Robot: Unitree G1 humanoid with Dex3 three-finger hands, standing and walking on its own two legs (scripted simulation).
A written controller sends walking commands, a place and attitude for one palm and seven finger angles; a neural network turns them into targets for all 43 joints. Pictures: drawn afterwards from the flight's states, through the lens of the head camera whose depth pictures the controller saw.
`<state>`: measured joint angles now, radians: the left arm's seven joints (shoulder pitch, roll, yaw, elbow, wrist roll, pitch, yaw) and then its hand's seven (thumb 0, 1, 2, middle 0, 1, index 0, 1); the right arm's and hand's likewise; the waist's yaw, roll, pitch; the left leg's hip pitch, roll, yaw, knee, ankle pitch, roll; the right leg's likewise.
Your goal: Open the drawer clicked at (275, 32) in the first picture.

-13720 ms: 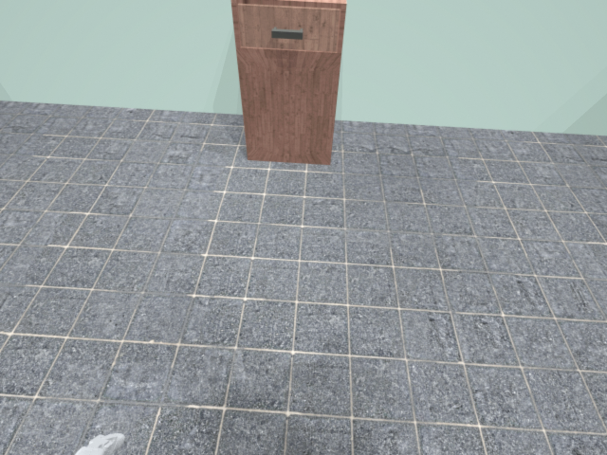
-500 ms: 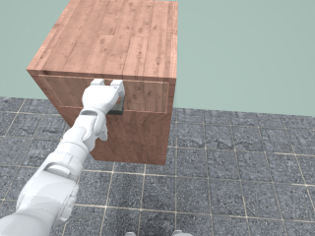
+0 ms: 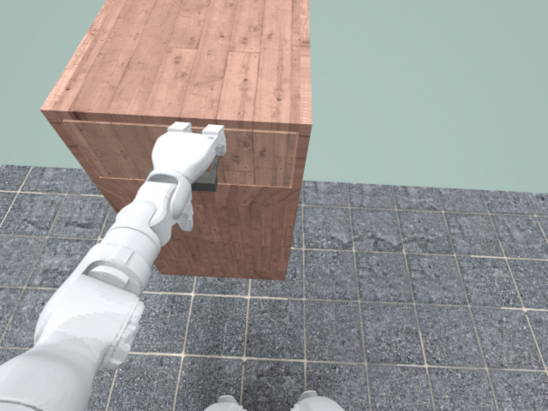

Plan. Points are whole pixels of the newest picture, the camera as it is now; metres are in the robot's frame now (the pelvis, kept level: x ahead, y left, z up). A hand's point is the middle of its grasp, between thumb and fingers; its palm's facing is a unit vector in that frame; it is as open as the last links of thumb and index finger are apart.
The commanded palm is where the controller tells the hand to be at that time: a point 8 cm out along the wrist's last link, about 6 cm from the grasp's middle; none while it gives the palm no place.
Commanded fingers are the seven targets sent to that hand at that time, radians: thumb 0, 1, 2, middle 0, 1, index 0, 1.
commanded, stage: move the hooked fingers above the handle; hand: left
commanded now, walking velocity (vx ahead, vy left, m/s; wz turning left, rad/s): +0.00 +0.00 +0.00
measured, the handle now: (185, 170) +0.54 +0.13 -0.04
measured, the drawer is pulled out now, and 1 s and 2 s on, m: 0.00 0.00 0.00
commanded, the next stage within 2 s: none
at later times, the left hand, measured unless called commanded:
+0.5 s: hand (190, 166) +0.49 +0.11 +0.03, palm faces -0.12 -0.02 -0.99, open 13.4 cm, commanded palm +0.47 +0.14 +0.07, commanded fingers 0.00 -0.50 0.30 -0.30 -1.20 -0.30 -1.20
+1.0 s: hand (189, 160) +0.50 +0.11 +0.03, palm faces +0.08 -0.01 -1.00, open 13.2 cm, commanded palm +0.48 +0.14 +0.07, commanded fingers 0.00 -0.50 0.30 -0.30 -1.20 -0.30 -1.20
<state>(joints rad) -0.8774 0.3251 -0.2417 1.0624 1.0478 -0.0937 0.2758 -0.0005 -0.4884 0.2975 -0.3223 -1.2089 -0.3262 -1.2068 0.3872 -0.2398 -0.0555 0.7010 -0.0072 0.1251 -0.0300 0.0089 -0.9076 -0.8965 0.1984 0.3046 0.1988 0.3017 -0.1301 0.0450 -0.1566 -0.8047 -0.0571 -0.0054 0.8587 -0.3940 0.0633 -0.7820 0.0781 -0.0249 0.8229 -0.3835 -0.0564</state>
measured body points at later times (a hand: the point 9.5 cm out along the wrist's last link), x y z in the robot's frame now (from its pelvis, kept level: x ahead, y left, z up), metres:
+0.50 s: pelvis -0.02 +0.00 +0.01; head +0.07 +0.00 +0.45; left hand +0.49 +0.11 +0.09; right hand +0.00 -0.25 -0.12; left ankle +0.00 +0.08 -0.69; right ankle +0.00 -0.09 -0.69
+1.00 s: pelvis +0.00 +0.00 +0.00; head +0.09 -0.01 +0.44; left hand +0.49 +0.11 +0.09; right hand +0.04 -0.25 -0.14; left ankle +0.00 +0.08 -0.69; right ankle +0.00 -0.09 -0.69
